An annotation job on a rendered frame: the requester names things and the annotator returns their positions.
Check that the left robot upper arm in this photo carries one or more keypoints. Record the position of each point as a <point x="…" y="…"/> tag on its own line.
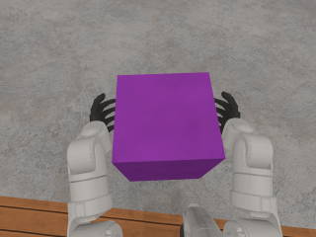
<point x="106" y="228"/>

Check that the robot left forearm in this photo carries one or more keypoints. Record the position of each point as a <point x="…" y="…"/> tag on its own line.
<point x="87" y="174"/>

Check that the robot right thigh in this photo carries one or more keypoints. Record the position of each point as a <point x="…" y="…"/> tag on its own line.
<point x="198" y="222"/>

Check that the robot right forearm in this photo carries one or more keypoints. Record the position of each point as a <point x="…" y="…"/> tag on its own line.
<point x="252" y="164"/>

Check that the carton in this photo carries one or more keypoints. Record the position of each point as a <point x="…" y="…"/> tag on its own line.
<point x="166" y="127"/>

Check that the right robot shin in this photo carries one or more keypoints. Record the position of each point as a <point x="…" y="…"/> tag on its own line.
<point x="185" y="233"/>

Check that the right robot hand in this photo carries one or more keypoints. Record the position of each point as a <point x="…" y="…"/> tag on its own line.
<point x="230" y="109"/>

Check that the left robot hand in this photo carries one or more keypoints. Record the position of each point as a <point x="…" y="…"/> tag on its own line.
<point x="97" y="113"/>

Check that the right robot upper arm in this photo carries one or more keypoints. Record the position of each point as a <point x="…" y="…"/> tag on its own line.
<point x="248" y="227"/>

